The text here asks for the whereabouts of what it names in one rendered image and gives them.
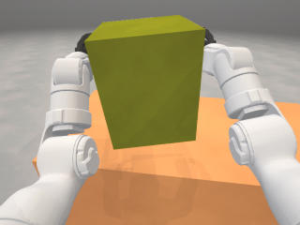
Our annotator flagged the right robot upper arm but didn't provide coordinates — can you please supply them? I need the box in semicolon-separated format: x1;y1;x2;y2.
229;113;300;225

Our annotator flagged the left robot upper arm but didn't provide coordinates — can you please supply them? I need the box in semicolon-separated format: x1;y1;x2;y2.
0;134;100;225

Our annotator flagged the robot left forearm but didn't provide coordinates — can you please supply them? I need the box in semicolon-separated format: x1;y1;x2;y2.
37;52;94;171

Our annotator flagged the right robot hand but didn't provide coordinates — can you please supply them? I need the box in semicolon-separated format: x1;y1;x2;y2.
203;27;217;46

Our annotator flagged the left robot hand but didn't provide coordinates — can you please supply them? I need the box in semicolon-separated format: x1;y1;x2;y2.
75;33;92;54

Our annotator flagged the pedestal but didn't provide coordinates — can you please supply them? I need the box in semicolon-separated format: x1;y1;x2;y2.
32;90;300;225

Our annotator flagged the carton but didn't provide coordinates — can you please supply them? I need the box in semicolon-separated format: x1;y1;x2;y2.
84;15;206;150

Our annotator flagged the robot right forearm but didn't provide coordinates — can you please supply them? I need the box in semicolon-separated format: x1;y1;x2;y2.
202;43;297;154

